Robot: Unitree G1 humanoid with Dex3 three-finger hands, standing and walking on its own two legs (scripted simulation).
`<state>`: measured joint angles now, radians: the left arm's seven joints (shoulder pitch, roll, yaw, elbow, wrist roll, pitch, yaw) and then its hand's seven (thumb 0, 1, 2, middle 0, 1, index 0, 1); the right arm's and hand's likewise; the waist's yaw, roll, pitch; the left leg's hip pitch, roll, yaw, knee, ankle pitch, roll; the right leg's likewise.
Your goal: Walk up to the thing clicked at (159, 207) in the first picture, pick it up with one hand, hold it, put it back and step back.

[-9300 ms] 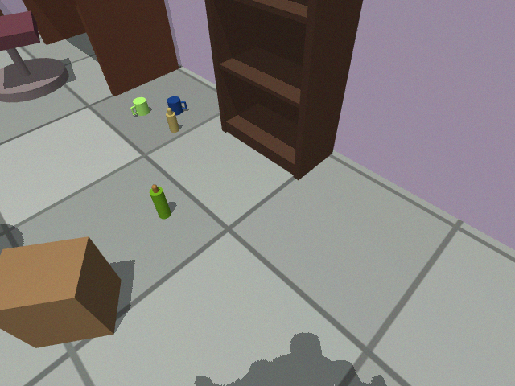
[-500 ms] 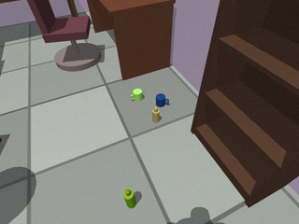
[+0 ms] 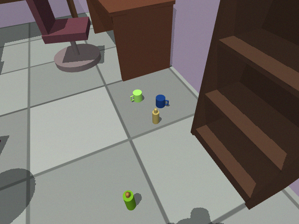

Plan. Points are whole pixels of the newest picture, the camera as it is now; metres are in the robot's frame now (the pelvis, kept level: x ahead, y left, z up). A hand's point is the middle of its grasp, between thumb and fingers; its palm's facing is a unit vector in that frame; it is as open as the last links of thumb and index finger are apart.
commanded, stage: stand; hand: left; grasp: from the side
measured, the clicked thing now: (129, 199) +0.40 +0.17 -0.68
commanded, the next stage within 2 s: go down in 0.14 s
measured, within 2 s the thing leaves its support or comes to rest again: neither
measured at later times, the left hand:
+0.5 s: hand out of the picture +0.16 +0.26 -0.17, palm faces +0.05 -0.95 -0.32, open 11.5 cm
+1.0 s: hand out of the picture +0.15 +0.27 -0.20, palm faces +0.05 -0.95 -0.32, open 17.1 cm
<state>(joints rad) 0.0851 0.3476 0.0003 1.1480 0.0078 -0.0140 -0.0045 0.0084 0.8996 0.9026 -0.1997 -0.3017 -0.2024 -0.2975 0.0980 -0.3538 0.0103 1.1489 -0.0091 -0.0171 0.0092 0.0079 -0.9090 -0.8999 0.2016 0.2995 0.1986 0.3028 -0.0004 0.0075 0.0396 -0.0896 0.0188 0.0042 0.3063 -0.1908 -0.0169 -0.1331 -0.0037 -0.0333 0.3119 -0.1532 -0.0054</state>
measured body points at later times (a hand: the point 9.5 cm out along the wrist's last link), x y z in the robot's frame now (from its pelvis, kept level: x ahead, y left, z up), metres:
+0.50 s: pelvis -0.01 +0.00 -0.02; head +0.05 +0.01 +0.42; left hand +0.16 +0.30 -0.14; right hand +0.08 -0.27 -0.14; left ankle -0.01 +0.13 -0.75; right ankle +0.01 -0.11 -0.75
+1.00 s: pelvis +0.00 +0.02 -0.07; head +0.07 +0.04 +0.37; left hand +0.14 +0.32 -0.17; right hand +0.16 -0.23 -0.16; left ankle -0.01 +0.13 -0.75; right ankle +0.01 -0.11 -0.75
